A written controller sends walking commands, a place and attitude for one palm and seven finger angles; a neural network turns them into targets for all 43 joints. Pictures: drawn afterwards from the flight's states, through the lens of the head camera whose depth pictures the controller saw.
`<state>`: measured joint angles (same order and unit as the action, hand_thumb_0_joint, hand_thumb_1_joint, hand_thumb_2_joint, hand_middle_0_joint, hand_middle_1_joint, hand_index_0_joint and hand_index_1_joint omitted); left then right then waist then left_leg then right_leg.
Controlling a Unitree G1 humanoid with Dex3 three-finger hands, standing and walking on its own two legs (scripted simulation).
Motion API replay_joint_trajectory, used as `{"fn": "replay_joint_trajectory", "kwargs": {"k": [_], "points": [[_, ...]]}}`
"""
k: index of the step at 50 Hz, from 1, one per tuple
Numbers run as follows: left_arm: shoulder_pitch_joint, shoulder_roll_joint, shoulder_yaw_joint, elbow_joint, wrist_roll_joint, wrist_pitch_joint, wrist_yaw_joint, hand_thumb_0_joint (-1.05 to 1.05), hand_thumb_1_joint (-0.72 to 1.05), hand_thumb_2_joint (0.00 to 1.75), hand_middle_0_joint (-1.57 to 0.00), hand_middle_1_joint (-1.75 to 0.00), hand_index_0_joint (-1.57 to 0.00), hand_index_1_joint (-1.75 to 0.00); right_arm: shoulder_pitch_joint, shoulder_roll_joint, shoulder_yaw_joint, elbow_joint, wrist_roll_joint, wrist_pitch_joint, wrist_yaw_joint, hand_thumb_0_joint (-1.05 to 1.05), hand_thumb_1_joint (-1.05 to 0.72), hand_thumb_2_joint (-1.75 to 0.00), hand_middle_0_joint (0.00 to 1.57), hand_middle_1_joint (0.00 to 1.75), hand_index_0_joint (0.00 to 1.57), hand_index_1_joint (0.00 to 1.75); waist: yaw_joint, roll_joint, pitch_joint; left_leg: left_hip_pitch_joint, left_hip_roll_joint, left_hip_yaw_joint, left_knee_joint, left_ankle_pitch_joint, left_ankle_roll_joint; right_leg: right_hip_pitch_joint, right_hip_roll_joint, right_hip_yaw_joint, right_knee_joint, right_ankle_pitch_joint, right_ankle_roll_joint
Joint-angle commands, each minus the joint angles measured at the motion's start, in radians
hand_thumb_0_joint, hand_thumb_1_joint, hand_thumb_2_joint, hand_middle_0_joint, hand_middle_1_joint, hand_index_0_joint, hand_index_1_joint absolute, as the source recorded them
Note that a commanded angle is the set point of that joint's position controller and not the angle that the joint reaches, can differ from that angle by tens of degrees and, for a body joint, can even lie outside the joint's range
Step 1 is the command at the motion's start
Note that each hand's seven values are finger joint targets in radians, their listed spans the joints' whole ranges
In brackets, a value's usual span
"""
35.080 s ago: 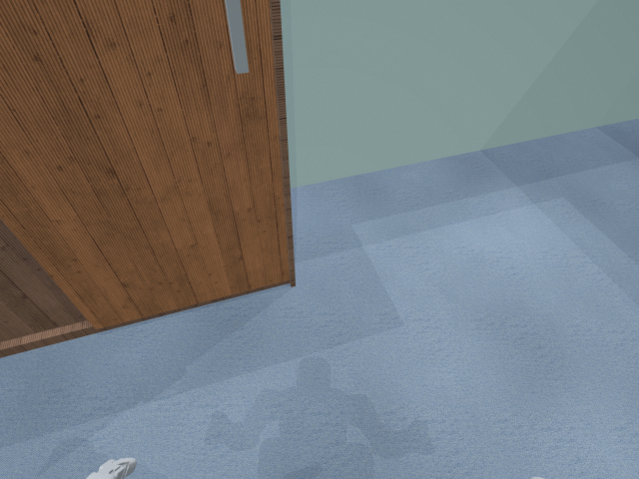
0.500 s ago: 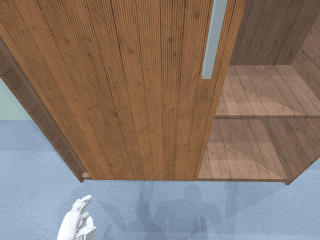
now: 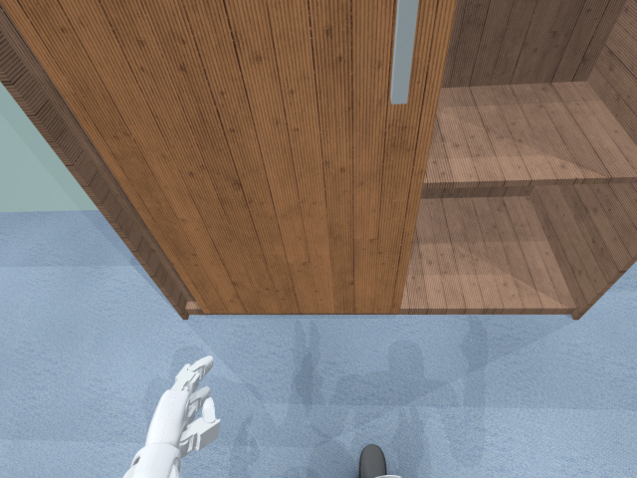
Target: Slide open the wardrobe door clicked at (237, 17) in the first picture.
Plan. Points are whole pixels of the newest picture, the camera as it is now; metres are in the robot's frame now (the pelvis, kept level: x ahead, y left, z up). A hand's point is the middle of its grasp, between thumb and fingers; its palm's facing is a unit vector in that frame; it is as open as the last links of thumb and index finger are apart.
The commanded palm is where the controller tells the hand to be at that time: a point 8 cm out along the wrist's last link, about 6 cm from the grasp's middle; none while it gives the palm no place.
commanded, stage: stop stepping back and stand still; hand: right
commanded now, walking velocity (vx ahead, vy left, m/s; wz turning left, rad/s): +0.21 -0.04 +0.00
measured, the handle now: out of the picture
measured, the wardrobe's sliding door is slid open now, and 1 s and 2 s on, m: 0.58 0.58 0.58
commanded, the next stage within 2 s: let the arm hang, fingers relaxed in 1.44 s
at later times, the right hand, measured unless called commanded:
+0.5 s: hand out of the picture +0.12 -0.29 +0.18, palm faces +0.44 +0.80 -0.41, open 7.4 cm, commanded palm +0.08 -0.31 +0.18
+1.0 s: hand out of the picture +0.15 -0.33 +0.16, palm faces +0.47 +0.76 -0.45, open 7.4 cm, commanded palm +0.09 -0.36 +0.18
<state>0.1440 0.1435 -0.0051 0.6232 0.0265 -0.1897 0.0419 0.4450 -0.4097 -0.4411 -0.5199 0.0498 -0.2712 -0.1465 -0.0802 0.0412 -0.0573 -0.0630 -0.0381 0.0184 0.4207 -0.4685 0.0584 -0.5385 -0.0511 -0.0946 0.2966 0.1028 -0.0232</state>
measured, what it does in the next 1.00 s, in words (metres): steps on the spot: left foot, then right foot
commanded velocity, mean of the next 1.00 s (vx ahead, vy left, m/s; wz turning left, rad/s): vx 0.15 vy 0.03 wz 0.00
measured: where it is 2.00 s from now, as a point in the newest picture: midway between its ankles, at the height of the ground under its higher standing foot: outside the picture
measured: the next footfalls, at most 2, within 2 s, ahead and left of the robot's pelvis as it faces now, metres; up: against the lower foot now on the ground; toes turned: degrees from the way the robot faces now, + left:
left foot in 0.02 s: -0.12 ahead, +0.15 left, +0.00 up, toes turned +1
right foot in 0.12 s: +0.12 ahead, -0.06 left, +0.00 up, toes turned +1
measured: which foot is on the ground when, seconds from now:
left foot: up 0.00-0.00, down 0.02-0.16, up 0.18-0.34, down 0.36-1.00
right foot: down 0.00-0.02, up 0.04-0.10, down 0.12-0.34, up 0.36-0.60, down 0.62-0.80, up 0.82-1.00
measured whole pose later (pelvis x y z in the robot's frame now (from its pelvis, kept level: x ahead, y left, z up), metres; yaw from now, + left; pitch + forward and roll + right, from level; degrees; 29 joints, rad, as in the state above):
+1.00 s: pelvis -0.05 -0.06 +0.00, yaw +0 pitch +0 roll -1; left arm 0.24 0.20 -0.02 0.67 0.02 -0.13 0.06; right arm 0.51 -0.39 -0.44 -0.42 0.04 -0.19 -0.16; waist -0.02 0.02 0.02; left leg -0.27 0.02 0.12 0.59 -0.32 0.05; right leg -0.36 -0.03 -0.09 0.75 -0.34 0.00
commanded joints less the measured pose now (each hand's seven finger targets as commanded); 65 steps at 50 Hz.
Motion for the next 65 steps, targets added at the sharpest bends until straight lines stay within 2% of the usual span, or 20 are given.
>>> {"fn": "replay_joint_trajectory", "kwargs": {"k": [1,4,6,7,9,11,14,16,17,18,21,28,31,34,38,40,43,49,52,65], "points": [[-0.032,0.155,0.062,-0.096,-0.002,-0.015,0.029,0.0,0.9,0.9,-0.2,-0.3,-0.2,-0.3,-0.105,-0.307,-0.141,-0.23,-0.003,-0.067,-0.005,0.0,-0.9,-0.9,0.2,0.3,0.2,0.3,0.038,0.11,-0.132,-0.409,0.358,-0.239,-0.238,0.41,0.124,0.384,0.039,0.051,0.603,-0.424,0.064],[-0.007,0.162,0.053,-0.128,-0.025,-0.021,0.042,0.0,0.9,0.9,-0.2,-0.3,-0.2,-0.3,-0.072,-0.228,-0.107,-0.155,-0.001,-0.016,0.009,0.0,-0.9,-0.9,0.2,0.3,0.2,0.3,0.078,0.204,-0.135,-0.139,0.23,-0.053,0.004,0.635,0.06,0.239,0.038,0.064,0.425,-0.287,0.025],[-0.007,0.198,0.065,-0.136,-0.041,-0.008,0.051,0.0,0.9,0.9,-0.2,-0.3,-0.2,-0.3,0.034,-0.216,-0.137,-0.113,0.01,0.052,0.018,0.0,-0.9,-0.9,0.2,0.3,0.2,0.3,0.104,-0.076,-0.167,-0.276,0.075,0.067,0.259,0.449,-0.055,0.513,0.008,0.125,0.219,0.067,-0.012],[-0.022,0.209,0.057,-0.153,-0.041,-0.008,0.047,0.0,0.9,0.9,-0.2,-0.3,-0.2,-0.3,0.038,-0.181,-0.103,-0.136,0.014,0.052,0.021,0.0,-0.9,-0.9,0.2,0.3,0.2,0.3,0.095,-0.312,-0.136,-0.319,-0.009,0.053,0.391,0.151,-0.073,0.503,-0.094,0.307,0.095,0.105,-0.049],[-0.025,0.194,0.039,-0.149,-0.023,-0.019,0.033,0.0,0.9,0.9,-0.2,-0.3,-0.2,-0.3,-0.005,-0.26,-0.161,-0.169,0.017,0.033,0.008,0.0,-0.9,-0.9,0.2,0.3,0.2,0.3,0.074,-0.328,-0.081,-0.288,-0.011,-0.034,0.486,-0.141,-0.046,0.315,-0.195,0.522,-0.153,-0.498,-0.015],[-0.027,0.186,0.036,-0.147,-0.01,-0.009,0.023,0.0,0.9,0.9,-0.2,-0.3,-0.2,-0.3,0.058,-0.282,-0.19,-0.208,0.019,0.03,-0.002,0.0,-0.9,-0.9,0.2,0.3,0.2,0.3,0.056,-0.235,-0.034,-0.145,-0.032,0.029,0.423,-0.075,-0.021,0.113,-0.16,0.442,-0.26,-0.771,0.07],[-0.035,0.196,0.046,-0.166,-0.006,0.0,0.013,0.0,0.9,0.9,-0.2,-0.3,-0.2,-0.3,0.195,-0.2,-0.134,-0.228,0.01,0.043,-0.001,0.0,-0.9,-0.9,0.2,0.3,0.2,0.3,0.044,-0.357,-0.05,0.132,-0.085,0.149,0.235,-0.065,0.0,-0.103,-0.073,0.207,-0.216,-0.83,0.095],[-0.038,0.196,0.056,-0.179,-0.012,0.021,0.011,0.0,0.9,0.9,-0.2,-0.3,-0.2,-0.3,0.235,-0.217,-0.139,-0.226,-0.007,0.052,-0.003,0.0,-0.9,-0.9,0.2,0.3,0.2,0.3,0.031,-0.131,-0.045,0.155,0.068,-0.026,-0.013,-0.098,0.044,-0.199,0.055,0.068,0.231,-0.764,0.057],[-0.019,0.193,0.072,-0.156,-0.022,0.038,0.009,0.0,0.9,0.9,-0.2,-0.3,-0.2,-0.3,0.2,-0.214,-0.123,-0.222,-0.016,0.057,-0.001,0.0,-0.9,-0.9,0.2,0.3,0.2,0.3,0.041,0.186,0.004,-0.164,0.384,-0.44,-0.276,-0.301,0.132,-0.132,0.121,0.038,0.735,-0.61,0.049],[-0.019,0.215,0.078,-0.133,-0.02,0.042,0.02,0.0,0.9,0.9,-0.2,-0.3,-0.2,-0.3,0.093,-0.217,-0.118,-0.268,-0.003,0.052,-0.001,0.0,-0.9,-0.9,0.2,0.3,0.2,0.3,0.073,0.159,0.091,-0.391,0.483,-0.591,-0.372,-0.372,0.167,-0.156,0.096,0.125,0.983,-0.525,0.057],[0.018,0.16,0.046,-0.105,-0.004,0.046,0.019,0.0,0.9,0.9,-0.2,-0.3,-0.2,-0.3,-0.136,-0.255,-0.133,-0.209,-0.023,0.039,0.004,0.0,-0.9,-0.9,0.2,0.3,0.2,0.3,0.132,0.117,-0.008,-0.421,0.301,-0.249,-0.267,-0.384,0.078,-0.014,-0.003,0.075,0.892,-0.401,0.045],[0.043,0.185,0.047,-0.087,0.001,-0.01,0.074,0.0,0.9,0.9,-0.2,-0.3,-0.2,-0.3,-0.174,-0.133,0.007,-0.035,-0.048,0.055,-0.033,0.0,-0.9,-0.9,0.2,0.3,0.2,0.3,0.099,0.009,0.035,-0.315,0.252,-0.125,-0.076,-0.206,0.063,0.3,0.025,-0.046,0.231,-0.53,-0.008],[0.026,0.216,0.047,-0.134,-0.015,-0.02,0.065,0.0,0.9,0.9,-0.2,-0.3,-0.2,-0.3,-0.15,-0.155,-0.017,-0.143,-0.036,0.025,-0.029,0.0,-0.9,-0.9,0.2,0.3,0.2,0.3,0.098,-0.375,0.084,-0.517,0.031,0.086,0.435,-0.046,-0.064,0.377,-0.291,0.459,-0.074,-0.647,-0.138],[0.011,0.194,0.054,-0.132,-0.006,-0.013,0.036,0.0,0.9,0.9,-0.2,-0.3,-0.2,-0.3,-0.073,-0.23,-0.118,-0.225,-0.032,0.006,-0.01,0.0,-0.9,-0.9,0.2,0.3,0.2,0.3,0.09,-0.269,0.079,-0.421,0.076,0.031,0.47,-0.011,-0.065,0.231,-0.298,0.409,-0.061,-0.52,-0.148],[0.008,0.183,0.048,-0.149,-0.016,-0.004,0.018,0.0,0.9,0.9,-0.2,-0.3,-0.2,-0.3,0.04,-0.215,-0.131,-0.192,-0.032,0.035,-0.017,0.0,-0.9,-0.9,0.2,0.3,0.2,0.3,0.045,-0.185,0.009,0.011,0.059,0.036,0.098,0.08,-0.036,0.013,-0.129,0.064,0.276,-0.516,-0.035],[-0.015,0.163,0.06,-0.168,-0.026,0.0,0.018,0.0,0.9,0.9,-0.2,-0.3,-0.2,-0.3,0.007,-0.242,-0.143,-0.162,-0.021,0.056,-0.019,0.0,-0.9,-0.9,0.2,0.3,0.2,0.3,0.048,0.268,-0.005,-0.065,0.399,-0.553,-0.184,0.018,0.128,-0.116,0.06,0.022,0.798,-0.694,0.025],[0.046,0.161,0.043,-0.102,-0.018,0.0,0.012,0.0,0.9,0.9,-0.2,-0.3,-0.2,-0.3,0.017,-0.206,-0.139,-0.053,-0.014,0.044,-0.02,0.0,-0.9,-0.9,0.2,0.3,0.2,0.3,0.088,0.026,-0.012,-0.088,0.376,-0.41,-0.112,0.332,0.144,-0.07,-0.016,0.109,0.851,-0.557,0.039],[0.01,0.159,0.026,-0.105,-0.002,-0.007,0.036,0.0,0.9,0.9,-0.2,-0.3,-0.2,-0.3,-0.057,-0.153,-0.068,-0.101,-0.016,0.02,-0.029,0.0,-0.9,-0.9,0.2,0.3,0.2,0.3,0.088,0.036,-0.039,-0.184,0.232,-0.08,0.022,0.328,0.04,0.329,0.023,-0.003,0.228,-0.311,0.016],[-0.015,0.205,0.049,-0.15,-0.015,-0.015,0.039,0.0,0.9,0.9,-0.2,-0.3,-0.2,-0.3,-0.07,-0.163,-0.059,-0.216,-0.026,0.005,-0.034,0.0,-0.9,-0.9,0.2,0.3,0.2,0.3,0.053,-0.274,-0.039,-0.29,0.094,-0.005,0.214,0.124,-0.063,0.412,-0.212,0.312,0.063,-0.169,-0.076],[0.013,0.182,0.052,-0.17,-0.032,0.028,0.02,0.0,0.9,0.9,-0.2,-0.3,-0.2,-0.3,0.129,-0.163,-0.12,-0.074,-0.001,0.032,-0.026,0.0,-0.9,-0.9,0.2,0.3,0.2,0.3,0.087,-0.033,-0.147,-0.022,0.164,-0.081,0.069,0.798,-0.032,0.332,-0.046,0.063,0.226,0.05,0.019]]}}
